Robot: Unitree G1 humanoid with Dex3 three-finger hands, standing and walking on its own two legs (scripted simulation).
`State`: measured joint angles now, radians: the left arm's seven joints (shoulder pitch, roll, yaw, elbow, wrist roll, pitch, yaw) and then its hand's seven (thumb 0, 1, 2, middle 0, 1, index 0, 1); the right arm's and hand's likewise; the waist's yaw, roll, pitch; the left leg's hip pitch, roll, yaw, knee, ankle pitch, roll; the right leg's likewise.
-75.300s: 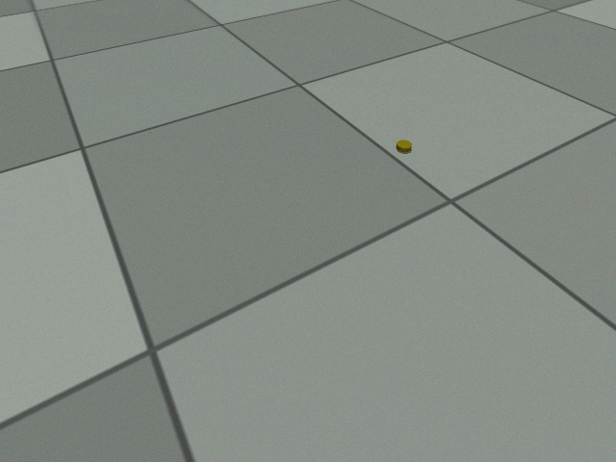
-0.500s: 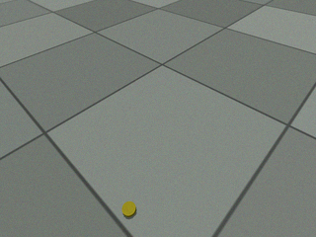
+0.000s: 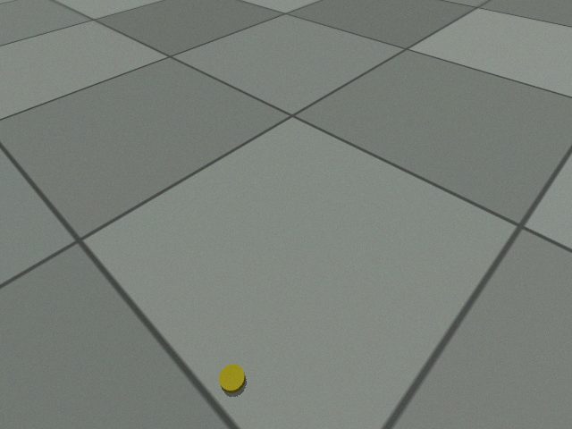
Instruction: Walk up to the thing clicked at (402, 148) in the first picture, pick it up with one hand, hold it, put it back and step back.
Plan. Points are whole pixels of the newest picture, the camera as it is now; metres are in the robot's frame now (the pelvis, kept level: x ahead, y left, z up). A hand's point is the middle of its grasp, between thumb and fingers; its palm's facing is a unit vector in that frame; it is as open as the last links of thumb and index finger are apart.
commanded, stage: stand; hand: left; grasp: from above
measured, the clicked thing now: (232, 378) +0.47 +0.23 -0.77
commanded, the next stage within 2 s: step back in 0.40 s
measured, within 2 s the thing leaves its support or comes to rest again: neither
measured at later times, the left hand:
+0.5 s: hand out of the picture +0.07 +0.26 -0.16, palm faces +0.03 -0.94 -0.35, open 7.4 cm
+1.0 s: hand out of the picture +0.04 +0.33 -0.18, palm faces -0.08 -0.93 -0.35, open 7.4 cm
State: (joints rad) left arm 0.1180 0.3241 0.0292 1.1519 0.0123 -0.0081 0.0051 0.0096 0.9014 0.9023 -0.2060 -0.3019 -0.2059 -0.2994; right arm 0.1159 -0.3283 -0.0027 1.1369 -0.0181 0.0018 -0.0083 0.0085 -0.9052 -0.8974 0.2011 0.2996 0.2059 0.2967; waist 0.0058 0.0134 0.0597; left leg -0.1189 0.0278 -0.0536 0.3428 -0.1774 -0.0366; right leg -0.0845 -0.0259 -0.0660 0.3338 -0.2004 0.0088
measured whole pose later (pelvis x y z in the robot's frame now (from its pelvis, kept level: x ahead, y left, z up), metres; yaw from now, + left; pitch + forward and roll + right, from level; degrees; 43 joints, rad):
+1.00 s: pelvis -0.08 +0.07 -0.02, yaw -3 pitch -2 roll -1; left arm 0.11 0.38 0.06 0.90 0.00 0.06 0.03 0.01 0.90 0.90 -0.21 -0.30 -0.21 -0.30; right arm 0.12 -0.32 -0.05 0.88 -0.02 0.03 -0.03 0.01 -0.90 -0.90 0.20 0.30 0.21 0.30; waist -0.02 -0.05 0.20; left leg -0.28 -0.04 0.08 0.56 -0.26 0.09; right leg -0.37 0.08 0.13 0.98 -0.48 0.01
